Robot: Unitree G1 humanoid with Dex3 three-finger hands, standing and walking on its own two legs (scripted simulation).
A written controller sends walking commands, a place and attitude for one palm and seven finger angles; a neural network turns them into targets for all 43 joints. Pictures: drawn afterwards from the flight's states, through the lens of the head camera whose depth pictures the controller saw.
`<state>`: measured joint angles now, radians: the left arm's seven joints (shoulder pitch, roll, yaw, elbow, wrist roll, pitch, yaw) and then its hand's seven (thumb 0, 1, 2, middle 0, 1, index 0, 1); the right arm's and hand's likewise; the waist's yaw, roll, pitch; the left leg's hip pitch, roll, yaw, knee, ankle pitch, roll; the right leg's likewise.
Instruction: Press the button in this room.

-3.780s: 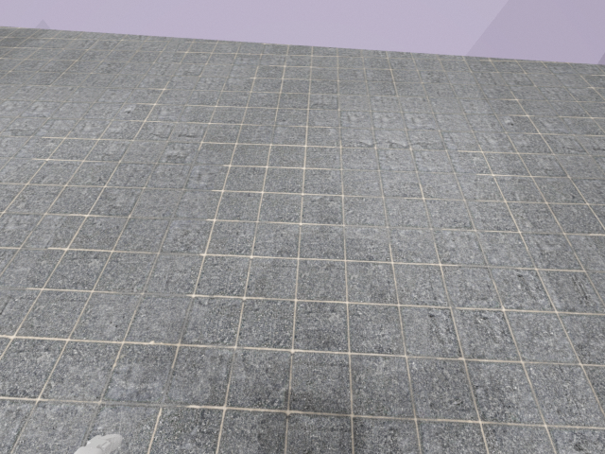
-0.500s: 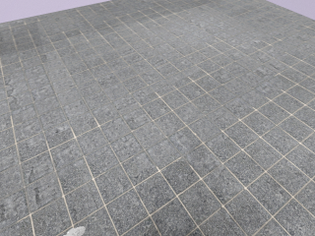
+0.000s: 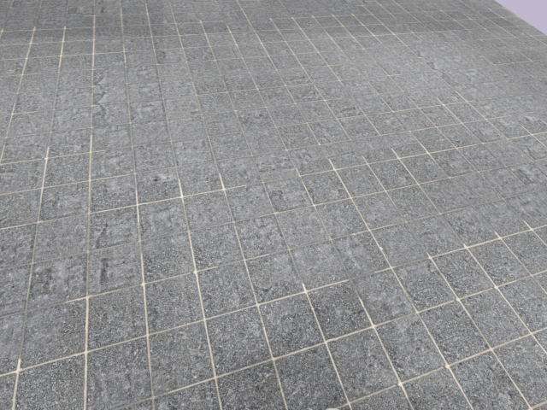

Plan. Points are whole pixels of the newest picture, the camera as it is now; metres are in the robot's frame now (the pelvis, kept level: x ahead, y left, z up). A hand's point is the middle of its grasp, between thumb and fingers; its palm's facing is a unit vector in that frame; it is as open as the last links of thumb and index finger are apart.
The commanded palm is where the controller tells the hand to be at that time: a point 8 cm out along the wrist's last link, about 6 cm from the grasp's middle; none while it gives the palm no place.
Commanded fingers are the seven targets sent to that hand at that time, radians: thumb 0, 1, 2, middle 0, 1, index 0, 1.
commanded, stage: turn or walk to find it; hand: left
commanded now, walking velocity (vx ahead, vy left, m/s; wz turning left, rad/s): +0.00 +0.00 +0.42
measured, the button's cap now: out of the picture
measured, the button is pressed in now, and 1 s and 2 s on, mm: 0 0 0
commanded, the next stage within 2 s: none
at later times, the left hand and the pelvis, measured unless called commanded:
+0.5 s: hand out of the picture +0.04 +0.18 -0.14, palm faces +0.23 -0.93 -0.27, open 7.4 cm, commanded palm none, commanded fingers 0.00 0.90 0.90 -0.20 -0.30 -0.20 -0.30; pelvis -0.02 -0.03 +0.01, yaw +13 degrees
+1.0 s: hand out of the picture -0.11 +0.23 -0.17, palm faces +0.46 -0.85 -0.25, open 7.4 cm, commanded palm none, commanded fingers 0.00 0.90 0.90 -0.20 -0.30 -0.20 -0.30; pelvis -0.05 +0.01 +0.01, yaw +24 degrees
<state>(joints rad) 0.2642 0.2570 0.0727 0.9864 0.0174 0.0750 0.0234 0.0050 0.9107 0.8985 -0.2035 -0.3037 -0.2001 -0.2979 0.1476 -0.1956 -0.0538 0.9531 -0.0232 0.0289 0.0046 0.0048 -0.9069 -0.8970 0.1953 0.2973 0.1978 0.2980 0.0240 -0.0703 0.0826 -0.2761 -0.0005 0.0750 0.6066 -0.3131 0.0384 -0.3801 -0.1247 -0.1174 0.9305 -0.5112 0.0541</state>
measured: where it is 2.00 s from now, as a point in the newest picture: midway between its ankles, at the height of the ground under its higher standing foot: outside the picture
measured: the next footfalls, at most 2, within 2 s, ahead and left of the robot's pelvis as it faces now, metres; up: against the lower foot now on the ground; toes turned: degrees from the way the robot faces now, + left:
right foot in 0.38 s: +0.02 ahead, -0.13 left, +0.00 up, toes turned +6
left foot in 0.82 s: -0.03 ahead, +0.12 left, +0.00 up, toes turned +26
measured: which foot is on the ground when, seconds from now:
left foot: down 0.00-0.40, up 0.42-0.80, down 0.82-1.00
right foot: up 0.00-0.36, down 0.38-0.82, up 0.84-1.00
